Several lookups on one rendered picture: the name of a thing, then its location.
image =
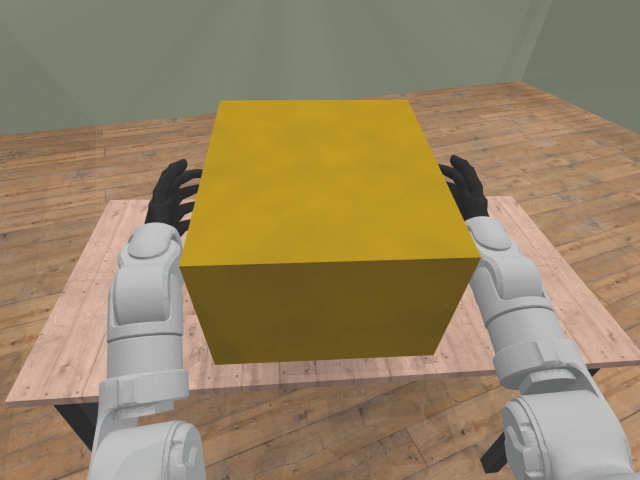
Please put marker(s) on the carton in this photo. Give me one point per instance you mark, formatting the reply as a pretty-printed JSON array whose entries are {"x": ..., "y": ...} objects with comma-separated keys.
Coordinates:
[{"x": 323, "y": 230}]

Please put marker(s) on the left robot upper arm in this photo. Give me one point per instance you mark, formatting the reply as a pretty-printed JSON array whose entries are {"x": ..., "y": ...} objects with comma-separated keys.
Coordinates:
[{"x": 163, "y": 451}]

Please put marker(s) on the robot left forearm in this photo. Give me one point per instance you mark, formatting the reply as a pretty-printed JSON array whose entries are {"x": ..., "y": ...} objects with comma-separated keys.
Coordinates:
[{"x": 145, "y": 372}]

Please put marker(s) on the robot left hand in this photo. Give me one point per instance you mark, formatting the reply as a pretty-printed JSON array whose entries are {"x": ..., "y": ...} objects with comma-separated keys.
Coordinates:
[{"x": 164, "y": 206}]

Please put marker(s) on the robot right hand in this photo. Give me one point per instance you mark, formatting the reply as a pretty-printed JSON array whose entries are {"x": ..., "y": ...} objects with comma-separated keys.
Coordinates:
[{"x": 467, "y": 190}]

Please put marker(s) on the robot right forearm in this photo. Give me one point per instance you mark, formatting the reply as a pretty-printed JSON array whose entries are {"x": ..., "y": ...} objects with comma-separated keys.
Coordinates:
[{"x": 532, "y": 354}]

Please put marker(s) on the table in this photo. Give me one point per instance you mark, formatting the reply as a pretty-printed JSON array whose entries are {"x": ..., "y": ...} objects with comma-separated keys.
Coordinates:
[{"x": 69, "y": 358}]

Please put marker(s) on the right robot upper arm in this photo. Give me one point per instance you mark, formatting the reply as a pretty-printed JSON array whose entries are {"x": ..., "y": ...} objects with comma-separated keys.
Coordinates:
[{"x": 568, "y": 435}]

